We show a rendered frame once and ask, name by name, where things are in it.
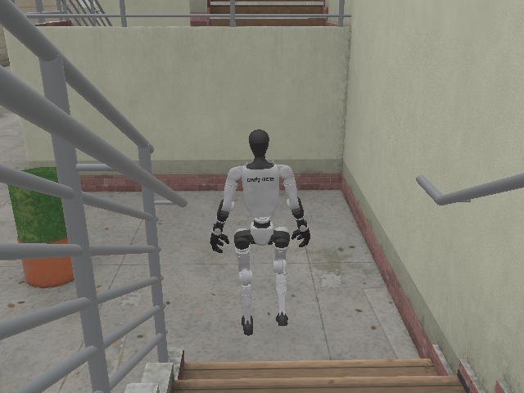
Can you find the robot left hand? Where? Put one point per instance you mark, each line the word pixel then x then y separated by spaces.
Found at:
pixel 214 240

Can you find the robot right hand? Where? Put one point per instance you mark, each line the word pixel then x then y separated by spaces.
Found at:
pixel 305 235

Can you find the left robot shin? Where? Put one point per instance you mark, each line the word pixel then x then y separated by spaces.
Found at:
pixel 245 294

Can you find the right robot thigh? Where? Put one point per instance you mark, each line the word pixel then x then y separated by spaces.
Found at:
pixel 281 238

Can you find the robot left forearm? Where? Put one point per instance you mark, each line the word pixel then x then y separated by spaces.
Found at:
pixel 220 220

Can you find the robot right upper arm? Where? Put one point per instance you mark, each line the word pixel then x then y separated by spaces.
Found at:
pixel 285 172

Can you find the robot left upper arm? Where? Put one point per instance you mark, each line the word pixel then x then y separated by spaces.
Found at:
pixel 230 187

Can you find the robot right forearm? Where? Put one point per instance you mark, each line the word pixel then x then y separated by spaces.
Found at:
pixel 300 217

